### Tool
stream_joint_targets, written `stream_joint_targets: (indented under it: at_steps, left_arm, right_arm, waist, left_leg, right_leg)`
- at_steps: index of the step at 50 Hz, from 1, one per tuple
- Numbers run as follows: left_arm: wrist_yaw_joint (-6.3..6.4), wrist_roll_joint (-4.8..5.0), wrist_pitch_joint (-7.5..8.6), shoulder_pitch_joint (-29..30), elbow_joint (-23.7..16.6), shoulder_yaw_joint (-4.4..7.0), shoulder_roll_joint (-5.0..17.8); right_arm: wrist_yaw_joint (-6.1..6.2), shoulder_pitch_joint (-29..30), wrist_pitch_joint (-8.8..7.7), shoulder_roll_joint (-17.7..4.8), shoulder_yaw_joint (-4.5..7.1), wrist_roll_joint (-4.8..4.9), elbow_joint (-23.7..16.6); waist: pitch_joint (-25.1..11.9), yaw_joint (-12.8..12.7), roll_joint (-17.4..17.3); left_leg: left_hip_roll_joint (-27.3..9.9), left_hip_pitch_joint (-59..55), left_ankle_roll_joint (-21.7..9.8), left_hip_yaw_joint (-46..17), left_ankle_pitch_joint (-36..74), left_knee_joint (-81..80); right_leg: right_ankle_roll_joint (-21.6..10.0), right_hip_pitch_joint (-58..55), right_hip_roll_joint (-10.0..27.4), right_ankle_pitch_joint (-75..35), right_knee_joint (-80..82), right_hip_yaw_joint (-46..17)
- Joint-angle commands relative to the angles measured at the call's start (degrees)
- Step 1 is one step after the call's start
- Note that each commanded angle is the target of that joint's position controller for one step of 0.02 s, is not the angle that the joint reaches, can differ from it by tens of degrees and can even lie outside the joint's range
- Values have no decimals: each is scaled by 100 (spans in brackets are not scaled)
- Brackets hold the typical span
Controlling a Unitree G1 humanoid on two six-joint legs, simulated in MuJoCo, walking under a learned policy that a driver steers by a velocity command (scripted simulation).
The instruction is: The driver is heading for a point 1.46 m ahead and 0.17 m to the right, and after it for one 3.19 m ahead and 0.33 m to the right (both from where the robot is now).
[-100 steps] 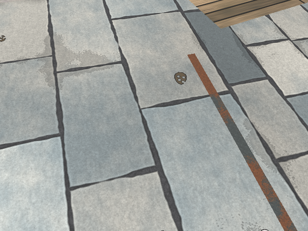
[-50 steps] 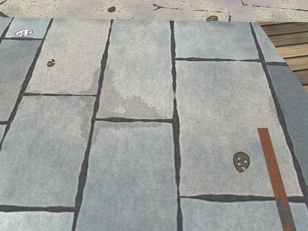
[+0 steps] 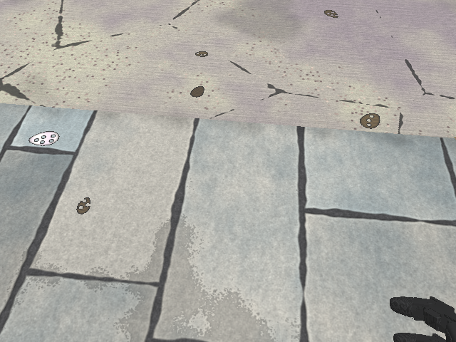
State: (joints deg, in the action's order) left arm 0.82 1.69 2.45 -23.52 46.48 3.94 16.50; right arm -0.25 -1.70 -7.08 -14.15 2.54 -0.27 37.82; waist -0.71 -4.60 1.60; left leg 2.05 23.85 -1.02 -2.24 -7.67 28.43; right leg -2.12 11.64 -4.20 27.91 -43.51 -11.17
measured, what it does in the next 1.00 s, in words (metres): walks ahead: right foot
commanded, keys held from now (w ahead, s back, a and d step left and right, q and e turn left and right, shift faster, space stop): w+e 0.40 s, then w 0.18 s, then w+q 0.42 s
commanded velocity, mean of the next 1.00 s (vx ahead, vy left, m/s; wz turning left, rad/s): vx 0.50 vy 0.00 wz -0.21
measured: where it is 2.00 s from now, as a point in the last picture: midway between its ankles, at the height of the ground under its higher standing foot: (300, 215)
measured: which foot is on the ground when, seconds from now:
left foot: down 0.00-0.46, up 0.48-1.00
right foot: up 0.00-0.44, down 0.46-1.00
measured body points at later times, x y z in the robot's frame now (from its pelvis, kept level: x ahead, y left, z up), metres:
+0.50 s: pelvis +0.25 -0.07 -0.02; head +0.29 -0.09 +0.43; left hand +0.54 +0.09 -0.08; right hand +0.17 -0.36 -0.14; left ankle +0.09 +0.12 -0.68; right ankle +0.32 -0.18 -0.73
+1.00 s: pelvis +0.52 -0.12 -0.01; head +0.55 -0.12 +0.44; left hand +0.62 +0.16 -0.13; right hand +0.66 -0.39 -0.10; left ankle +0.68 -0.05 -0.72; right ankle +0.32 -0.18 -0.73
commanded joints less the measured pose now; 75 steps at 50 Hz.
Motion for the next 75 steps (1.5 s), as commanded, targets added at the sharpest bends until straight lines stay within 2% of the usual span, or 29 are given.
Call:
stream_joint_targets:
  at_steps: [1, 2, 5, 14, 19, 21, 23, 24, 25, 26, 27, 29, 34, 40, 45, 48, 50, 51, 52, 53, 54, 55, 57, 58, 62, 68, 72, 74, 75]
  left_arm:
    - [9, 63, 142, 170, -655, 95, 776]
    - [7, 4, 100, 444, -693, 114, 756]
    - [-82, -9, 5, 651, -837, 120, 489]
    - [-303, -49, 1, 1786, -1330, -26, 186]
    - [-445, -31, -16, 2354, -1689, 1, 311]
    - [-442, -80, -46, 1983, -1685, 114, 509]
    - [-309, -66, -92, 244, -1239, 423, 1040]
    - [-212, -62, -88, -41, -1175, 529, 1740]
    - [-234, -62, -24, -276, -1283, 418, 1507]
    - [-281, -126, 35, -117, -1180, 308, 1175]
    - [-281, -105, 68, 217, -1160, 262, 1048]
    - [-278, -169, 107, 899, -1220, 126, 667]
    - [-233, -219, 313, 975, -957, 132, 673]
    - [-131, -241, 333, 740, -630, 144, 761]
    - [-84, -151, 212, 455, -322, 202, 846]
    - [-5, -102, 84, 605, -303, 261, 1024]
    - [80, -95, -18, 758, -354, 273, 1120]
    - [130, -140, -6, 682, -421, 205, 987]
    - [40, -315, 144, 63, -705, -42, 259]
    - [-64, -234, 368, 347, -689, -75, 421]
    - [-149, 11, 503, 912, -839, 24, 773]
    - [-155, 18, 575, 1198, -938, -11, 740]
    - [-85, -196, 528, 1249, -927, 62, 785]
    - [-189, -1069, 486, 779, -796, -303, 61]
    - [-198, -623, 259, 1094, -837, -287, 399]
    - [-257, -573, 183, 2231, -1171, -533, 216]
    - [-240, -433, 290, 2593, -1216, -519, 452]
    - [-182, -239, 470, 1639, -897, -357, 872]
    - [-173, -244, 539, 629, -712, -252, 1281]
  right_arm:
    - [39, -1751, 63, -941, 367, 37, 95]
    - [29, -1452, 82, -783, 300, 10, 77]
    - [2, -1015, 86, -566, 222, -48, 170]
    - [57, -1270, 94, -1096, 367, 26, 551]
    - [65, -1583, 243, -1376, 440, 159, 746]
    - [101, -1624, 314, -1547, 483, 199, 766]
    - [138, -1716, 332, -1353, 371, 143, 768]
    - [58, -2181, 223, -616, 109, -107, 469]
    - [-21, -2091, 29, -808, 81, 17, 516]
    - [-66, -1439, -27, -1210, 218, 288, 377]
    - [-54, -1162, -58, -1118, 168, 288, 281]
    - [19, -1200, 22, -1089, 202, 98, 390]
    - [31, -1317, 343, -733, 141, 100, 525]
    - [-94, -464, 290, -554, 80, 157, 332]
    - [-275, 80, 273, -504, 43, 151, -14]
    - [-361, -89, 287, -641, 107, 124, -160]
    - [-327, -1171, 326, -1004, 320, 112, 28]
    - [-243, -2094, 352, -1404, 502, 130, 213]
    - [-176, -2404, 349, -2066, 646, 154, 226]
    - [-194, -2566, 311, -1709, 523, 171, 134]
    - [-180, -2403, 299, -1398, 432, 120, 148]
    - [-159, -2054, 295, -1266, 395, 132, 87]
    - [-131, -1416, 324, -967, 281, 76, -105]
    - [-119, -1810, 77, -335, 7, -382, 256]
    - [-334, -1459, -180, -889, 138, -311, 37]
    - [-632, -2169, -82, -1140, 214, -323, 226]
    - [-551, -2108, 8, -1202, 265, -232, 387]
    - [-522, -1951, -21, -1074, 216, -224, 366]
    - [-451, -2439, -82, -466, 34, -304, 201]
  waist:
    - [-720, 979, -1064]
    - [-324, 876, -706]
    - [154, 561, -879]
    - [302, 788, -491]
    - [460, 855, -545]
    - [101, 550, -722]
    - [-821, -363, -389]
    - [-1398, 21, 1154]
    - [-2489, -167, 949]
    - [-1740, -305, 449]
    - [-1026, -128, 337]
    - [-428, 347, 151]
    - [-83, 571, 162]
    - [340, 195, 124]
    - [586, -20, 63]
    - [338, 201, 267]
    - [-385, 834, 316]
    - [-932, 1249, -15]
    - [-1606, 836, -1512]
    - [-2363, 1076, -1289]
    - [-1636, 1208, -924]
    - [-1016, 1050, -488]
    - [-358, 595, -249]
    - [-369, 472, -888]
    - [0, 475, -458]
    - [221, 875, -501]
    - [270, 807, -497]
    - [-455, 326, -289]
    - [-2064, 304, 822]
  left_leg:
    - [-2446, -3685, -1244, -3408, -1890, -1130]
    - [-2160, -3042, -1057, -2612, -1285, -1228]
    - [-1661, -1886, -894, -1313, -132, -1683]
    - [-1575, -1927, -833, 469, 1225, -1924]
    - [-1829, -2645, -611, 868, 2030, -1509]
    - [-1813, -2752, -499, 1091, 3997, -610]
    - [-1480, -1486, -196, 1343, 3745, 1714]
    - [-655, 1103, 177, 1301, -937, 3985]
    - [-195, 1739, 182, -4, -2684, 4971]
    - [-490, 2223, 118, -219, -2234, 5137]
    - [-718, 2242, 55, -112, -1780, 4772]
    - [-1069, 1539, 80, -106, -1178, 4051]
    - [-1166, 1371, 291, -120, -188, 3275]
    - [-865, 1513, 195, -94, 1507, 1444]
    - [-710, 1871, -55, 79, 1103, 688]
    - [-392, 1387, -326, 488, 183, 575]
    - [101, -204, -608, 827, 23, 397]
    - [-126, -1880, -891, 193, 323, 297]
    - [-1659, -4156, -1971, -2779, -148, 100]
    - [-2113, -4882, -2346, -4627, -764, -836]
    - [-1952, -4459, -1980, -3788, -803, -980]
    - [-1721, -3606, -1761, -3064, -491, -1006]
    - [-1333, -2071, -1573, -2164, 593, -1221]
    - [-989, -1612, -1432, -1725, -357, -1397]
    - [-772, -644, -1465, -1370, -288, -1583]
    - [-867, -765, -1560, -1655, 679, -1105]
    - [-1142, -1735, -1171, -1938, 1536, -638]
    - [-453, -1323, -400, -1421, 3116, 325]
    - [341, -377, 117, -931, 1599, 1713]
  right_leg:
    - [73, 3666, 530, 103, -2761, 203]
    - [121, 3518, 700, -340, -2756, 350]
    - [184, 3030, 1039, -952, -2310, 482]
    - [222, 2792, 1019, -2932, -143, 908]
    - [-111, 2592, 795, -2291, 618, 1310]
    - [-361, 1712, 384, -1687, 743, 1638]
    - [-770, -1116, 231, -2267, 1197, 1320]
    - [-1634, -3310, 1893, -2010, 1343, -1522]
    - [-2164, -3720, 2629, -1456, 2315, -3621]
    - [-1803, -3243, 2398, -1612, 2431, -2707]
    - [-1586, -2347, 2150, -2014, 2442, -1852]
    - [-1328, -853, 1718, -2983, 2663, -849]
    - [-1321, -68, 1631, -3338, 3400, 167]
    - [-914, -469, 1554, -3014, 3685, 1132]
    - [-786, -1513, 1906, -3398, 3415, 1431]
    - [-575, -1890, 1973, -5405, 2633, 1664]
    - [-314, -1654, 1739, -6956, 1006, 1983]
    - [-84, -583, 1504, -6001, -483, 2052]
    - [335, 2012, 468, -1565, -2762, 1891]
    - [317, 2993, 16, 578, -3593, 670]
    - [182, 3507, 391, 183, -3697, 424]
    - [107, 3492, 648, -319, -3258, 525]
    - [182, 2807, 979, -817, -2390, 602]
    - [230, 2490, 1088, -1039, -2288, 395]
    - [615, 2500, 973, -1909, -1367, 815]
    - [590, 1890, 678, -2714, 671, 1078]
    - [267, 1813, 544, -3109, 1556, 1064]
    - [-359, -228, 607, -4784, 1654, 1172]
    - [-1697, -2667, 1811, -7155, 1231, -32]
